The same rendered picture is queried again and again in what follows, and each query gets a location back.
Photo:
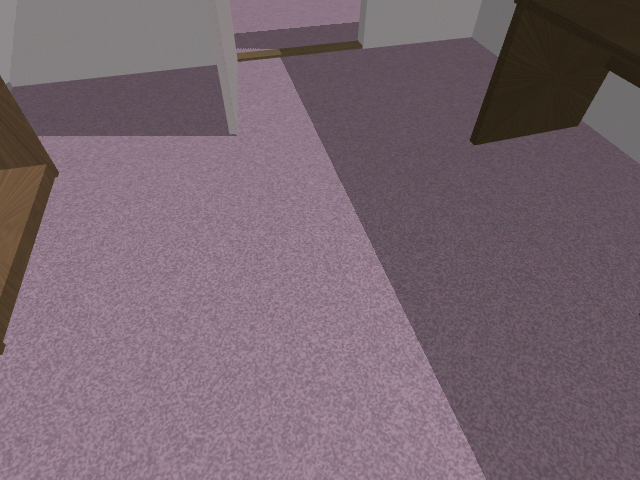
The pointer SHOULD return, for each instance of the desk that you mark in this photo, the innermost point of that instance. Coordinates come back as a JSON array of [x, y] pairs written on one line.
[[555, 56]]

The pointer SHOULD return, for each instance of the bookshelf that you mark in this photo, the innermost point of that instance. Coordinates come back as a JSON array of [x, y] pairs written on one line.
[[27, 174]]

